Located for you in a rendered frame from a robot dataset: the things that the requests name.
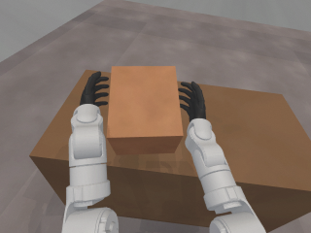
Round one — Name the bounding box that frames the left robot forearm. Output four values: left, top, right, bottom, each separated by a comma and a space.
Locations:
61, 104, 111, 233

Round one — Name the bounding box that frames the robot left upper arm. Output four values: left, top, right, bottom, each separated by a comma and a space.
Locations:
62, 207, 119, 233

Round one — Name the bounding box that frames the right robot forearm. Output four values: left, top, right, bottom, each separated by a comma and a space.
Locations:
185, 118, 266, 233

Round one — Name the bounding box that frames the carton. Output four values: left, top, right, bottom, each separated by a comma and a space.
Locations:
106, 66, 184, 155

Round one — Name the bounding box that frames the right robot hand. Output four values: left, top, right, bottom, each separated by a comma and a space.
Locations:
178, 82, 206, 122

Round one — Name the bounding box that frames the left robot hand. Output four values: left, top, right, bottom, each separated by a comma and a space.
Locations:
80, 71, 109, 107

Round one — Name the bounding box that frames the robot right upper arm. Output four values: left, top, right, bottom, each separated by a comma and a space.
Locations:
209, 211, 265, 233

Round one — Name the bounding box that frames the pedestal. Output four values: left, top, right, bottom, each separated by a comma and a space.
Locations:
29, 69, 311, 233

